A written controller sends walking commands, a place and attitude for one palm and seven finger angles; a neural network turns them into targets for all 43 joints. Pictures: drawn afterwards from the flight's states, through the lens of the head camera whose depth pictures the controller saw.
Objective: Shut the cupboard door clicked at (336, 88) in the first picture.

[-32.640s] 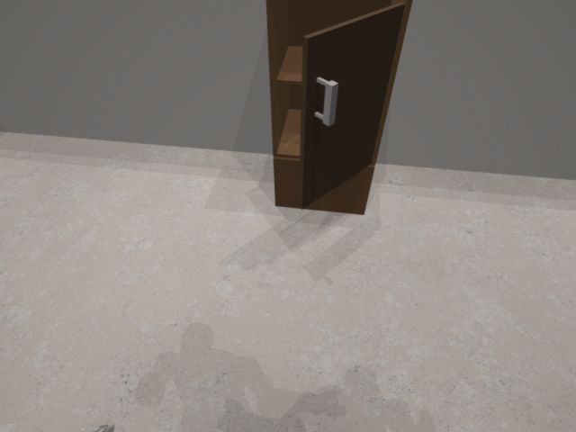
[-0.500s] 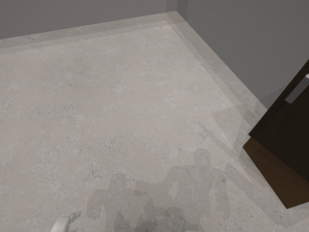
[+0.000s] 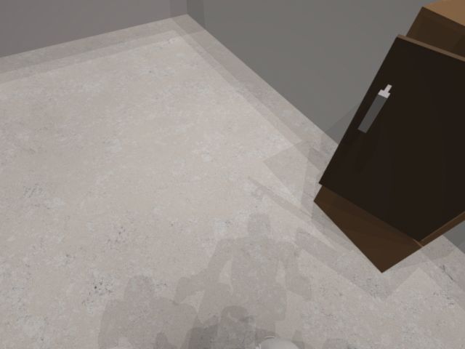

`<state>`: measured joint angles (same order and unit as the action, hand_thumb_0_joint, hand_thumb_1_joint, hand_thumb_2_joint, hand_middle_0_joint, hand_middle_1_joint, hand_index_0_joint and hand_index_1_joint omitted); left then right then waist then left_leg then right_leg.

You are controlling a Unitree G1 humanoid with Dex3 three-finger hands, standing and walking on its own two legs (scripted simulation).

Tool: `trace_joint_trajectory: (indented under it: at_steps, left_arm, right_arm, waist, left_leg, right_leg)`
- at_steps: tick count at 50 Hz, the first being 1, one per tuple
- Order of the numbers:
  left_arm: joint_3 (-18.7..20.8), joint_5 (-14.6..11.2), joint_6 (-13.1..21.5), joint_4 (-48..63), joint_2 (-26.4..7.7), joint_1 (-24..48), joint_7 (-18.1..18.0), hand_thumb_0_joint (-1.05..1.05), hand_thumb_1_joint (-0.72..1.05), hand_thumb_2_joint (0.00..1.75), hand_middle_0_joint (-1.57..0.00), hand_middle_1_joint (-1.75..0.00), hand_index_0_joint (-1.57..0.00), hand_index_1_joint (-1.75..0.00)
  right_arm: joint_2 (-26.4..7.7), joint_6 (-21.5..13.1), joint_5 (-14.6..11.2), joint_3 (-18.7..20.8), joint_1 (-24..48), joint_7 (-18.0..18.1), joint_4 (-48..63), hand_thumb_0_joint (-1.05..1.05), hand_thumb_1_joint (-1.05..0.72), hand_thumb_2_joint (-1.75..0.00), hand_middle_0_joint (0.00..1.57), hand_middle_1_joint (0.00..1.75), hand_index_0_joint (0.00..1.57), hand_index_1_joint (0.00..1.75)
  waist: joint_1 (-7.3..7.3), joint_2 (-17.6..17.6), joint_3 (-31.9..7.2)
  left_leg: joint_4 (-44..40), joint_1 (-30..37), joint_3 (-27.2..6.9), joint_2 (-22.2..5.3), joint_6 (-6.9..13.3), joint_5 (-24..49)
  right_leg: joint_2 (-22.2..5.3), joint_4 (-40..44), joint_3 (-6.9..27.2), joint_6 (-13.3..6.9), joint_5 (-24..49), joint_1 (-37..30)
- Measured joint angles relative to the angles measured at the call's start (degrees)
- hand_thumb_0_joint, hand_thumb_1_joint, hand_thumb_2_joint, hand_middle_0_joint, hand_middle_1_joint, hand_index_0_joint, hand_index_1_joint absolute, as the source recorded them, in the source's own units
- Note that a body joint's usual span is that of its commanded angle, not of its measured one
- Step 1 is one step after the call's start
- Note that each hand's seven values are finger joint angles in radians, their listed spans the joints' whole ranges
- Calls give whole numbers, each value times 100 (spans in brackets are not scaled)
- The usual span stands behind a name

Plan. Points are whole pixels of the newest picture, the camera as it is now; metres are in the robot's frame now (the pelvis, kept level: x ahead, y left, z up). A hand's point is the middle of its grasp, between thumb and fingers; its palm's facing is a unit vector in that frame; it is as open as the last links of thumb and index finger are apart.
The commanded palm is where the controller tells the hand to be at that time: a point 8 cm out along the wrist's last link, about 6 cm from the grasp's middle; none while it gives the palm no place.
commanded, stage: turn to face it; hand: left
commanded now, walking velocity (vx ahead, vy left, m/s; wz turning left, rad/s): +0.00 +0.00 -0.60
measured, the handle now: (375, 108) +0.71 -0.33 -0.01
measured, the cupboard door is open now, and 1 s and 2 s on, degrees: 19 19 19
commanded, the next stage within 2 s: take the last steps up to it in 0.80 s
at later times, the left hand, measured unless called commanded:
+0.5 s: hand (159, 339) +0.15 +0.15 -0.15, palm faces -0.26 -0.93 -0.26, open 7.4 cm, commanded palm none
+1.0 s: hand (194, 305) +0.21 +0.09 -0.15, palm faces -0.46 -0.85 -0.25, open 7.4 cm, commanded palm none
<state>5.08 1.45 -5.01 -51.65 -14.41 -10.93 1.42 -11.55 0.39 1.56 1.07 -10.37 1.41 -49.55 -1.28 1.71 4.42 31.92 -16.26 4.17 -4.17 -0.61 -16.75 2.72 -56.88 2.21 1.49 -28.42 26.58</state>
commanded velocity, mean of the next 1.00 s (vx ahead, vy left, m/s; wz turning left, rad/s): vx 0.04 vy -0.01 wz -0.41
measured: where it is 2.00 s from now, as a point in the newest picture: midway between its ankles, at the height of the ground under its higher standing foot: (285, 347)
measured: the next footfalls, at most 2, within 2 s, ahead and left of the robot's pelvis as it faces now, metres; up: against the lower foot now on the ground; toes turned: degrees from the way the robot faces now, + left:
right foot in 0.22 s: +0.02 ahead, -0.15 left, +0.00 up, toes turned -13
left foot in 0.58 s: +0.12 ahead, +0.08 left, +0.00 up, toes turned -17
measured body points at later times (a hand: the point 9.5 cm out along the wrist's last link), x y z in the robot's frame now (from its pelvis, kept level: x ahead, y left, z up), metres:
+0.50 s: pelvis +0.02 -0.03 +0.00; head +0.06 -0.05 +0.45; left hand +0.16 +0.20 -0.13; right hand +0.03 -0.31 -0.14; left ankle +0.06 +0.10 -0.69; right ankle -0.01 -0.14 -0.73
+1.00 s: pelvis +0.03 -0.04 +0.00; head +0.06 -0.07 +0.44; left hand +0.24 +0.13 -0.13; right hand -0.08 -0.27 -0.16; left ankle +0.07 +0.08 -0.70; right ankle -0.04 -0.13 -0.73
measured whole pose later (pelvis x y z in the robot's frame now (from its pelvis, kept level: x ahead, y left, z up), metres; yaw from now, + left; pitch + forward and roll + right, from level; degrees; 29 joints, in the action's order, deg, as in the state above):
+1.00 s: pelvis +0.03 -0.04 +0.00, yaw -28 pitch +1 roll -1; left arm 2.8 1.5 -1.8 -52.9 -11.4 -9.3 0.5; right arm -13.8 3.3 0.9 2.9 -15.7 1.3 -56.9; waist 1.2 -3.3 3.5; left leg 51.2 -21.4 3.8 -4.7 -2.4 -29.5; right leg 0.2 -31.6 -2.0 -1.0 -19.0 13.5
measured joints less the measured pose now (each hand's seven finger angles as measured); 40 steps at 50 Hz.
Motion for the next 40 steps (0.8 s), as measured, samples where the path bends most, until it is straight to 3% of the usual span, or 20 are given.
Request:
trace_joint_trajectory:
  at_steps: [2, 4, 9, 11, 13, 15, 18, 23, 28, 29, 30, 32, 35, 37, 40]
  left_arm:
    - [29, -9, -8, 38, -32, 21, 37, 0, 91, 90, -20, -30, -20, -30]
    - [37, -14, -17, 80, -39, 39, 63, 0, 91, 90, -20, -30, -20, -30]
    - [-2, -17, 22, 139, -14, 109, 98, 0, 91, 90, -20, -30, -20, -30]
    - [-41, -10, 102, 201, -37, 94, 112, 0, 91, 90, -20, -30, -20, -30]
    - [-73, 1, 225, 180, 7, 139, 50, 0, 91, 90, -20, -30, -20, -30]
    - [-116, -8, 263, 163, 107, 149, -24, 0, 91, 90, -20, -30, -20, -30]
    - [-151, -5, 243, 140, 172, 92, -89, 0, 91, 90, -20, -30, -20, -30]
    - [-188, 13, 224, 84, 168, 5, -102, 0, 91, 90, -20, -30, -20, -30]
    - [-159, 9, 174, 16, 120, -37, -100, 0, 90, 90, -20, -30, -20, -30]
    - [-151, -6, 155, 8, 117, -56, -102, 0, 90, 90, -20, -30, -20, -30]
    - [-137, -27, 127, 5, 95, -52, -98, 0, 90, 90, -20, -30, -20, -30]
    - [-99, -31, 79, -21, 21, 15, -92, 0, 91, 90, -20, -30, -20, -30]
    - [-57, -11, 55, -48, -34, 120, -55, 0, 91, 90, -20, -30, -20, -30]
    - [-50, -21, 49, -23, -30, 172, -37, 0, 91, 90, -20, -30, -20, -30]
    - [-68, -23, 40, 3, 14, 231, -20, 0, 91, 90, -20, -30, -20, -30]
  right_arm:
    - [16, 18, 18, -14, -51, 5, -8, 0, -90, -90, 20, 30, 20, 30]
    - [4, 34, 21, -3, -88, 3, -31, 0, -90, -90, 20, 30, 20, 30]
    - [-118, 69, 10, 84, -163, -44, -105, 0, -90, -90, 20, 30, 20, 30]
    - [-199, 101, -24, 133, -249, -70, -119, 0, -90, -90, 20, 30, 20, 30]
    - [-329, 213, -67, 190, -208, -65, -185, 0, -90, -90, 20, 30, 20, 30]
    - [-446, 331, -85, 233, -101, -17, -266, 1, -90, -90, 20, 30, 20, 30]
    - [-490, 334, -87, 252, 11, -10, -278, 1, -91, -90, 20, 30, 20, 30]
    - [-391, 275, -100, 215, 79, -47, -174, 1, -91, -90, 20, 30, 19, 30]
    - [-244, 175, -132, 141, 81, -40, -114, 1, -91, -90, 20, 30, 19, 30]
    - [-238, 130, -131, 119, 43, -38, -92, 1, -91, -90, 20, 30, 19, 30]
    - [-213, 76, -105, 102, 10, -31, -90, 1, -91, -90, 20, 30, 19, 30]
    - [-112, 34, -43, 34, -26, -13, -100, 0, -91, -90, 20, 30, 20, 30]
    - [-8, 0, 13, -36, -161, 19, -124, 0, -90, -90, 20, 30, 20, 30]
    - [24, 13, 24, -53, -247, 29, -176, 0, -90, -90, 20, 30, 20, 30]
    - [29, 37, 27, -33, -349, 23, -288, 0, -90, -90, 20, 30, 20, 30]
  waist:
    - [-26, -44, 40]
    - [-29, -116, 69]
    - [54, -327, 114]
    - [86, -362, 65]
    - [79, -453, 75]
    - [86, -538, 123]
    - [102, -477, 130]
    - [91, -269, 46]
    - [52, -96, -63]
    - [61, -112, -114]
    - [80, -87, -154]
    - [73, 37, -118]
    - [95, 34, -49]
    - [89, -21, -16]
    - [122, -143, 6]
  left_leg:
    - [-176, 151, 111, -112, -22, 66]
    - [-277, 259, 231, -226, -59, 92]
    - [-49, 308, 544, -507, -215, -99]
    - [351, 181, 641, -595, -313, -332]
    - [1323, -214, 364, -533, -336, -1062]
    - [2393, -649, -19, -297, -338, -1334]
    - [3017, -1052, -163, -78, -390, -996]
    - [2255, -1038, -215, 78, -418, -671]
    - [720, -452, -241, 219, -343, -276]
    - [238, -251, -260, 207, -295, -53]
    - [73, -186, -231, 207, -100, -68]
    - [189, -187, -96, 199, 95, -106]
    - [-13, 9, 19, 86, 119, -11]
    - [-204, 152, 95, 3, 102, 71]
    - [-341, 276, 206, -113, 59, 106]
  right_leg:
    - [-117, -388, -221, 73, 50, 103]
    - [-237, -255, -390, 109, 128, 45]
    - [-358, 1143, -630, 36, 419, -524]
    - [-383, 2124, -664, -79, 1130, -953]
    - [-314, 2084, -588, -340, 996, -891]
    - [-251, 2048, -489, -350, 916, -864]
    - [-208, 2403, -287, -305, 1130, -977]
    - [-136, 2773, 16, -307, 1339, -1099]
    - [-21, 2646, 305, -206, 1257, -1052]
    - [38, 2536, 340, -170, 1193, -996]
    - [62, 2344, 365, -168, 1080, -892]
    - [45, 1423, 296, -126, 276, -576]
    - [-13, 22, 2, -27, -46, -172]
    - [-109, -219, -162, 27, 12, -109]
    - [-244, 237, -339, 40, 124, -280]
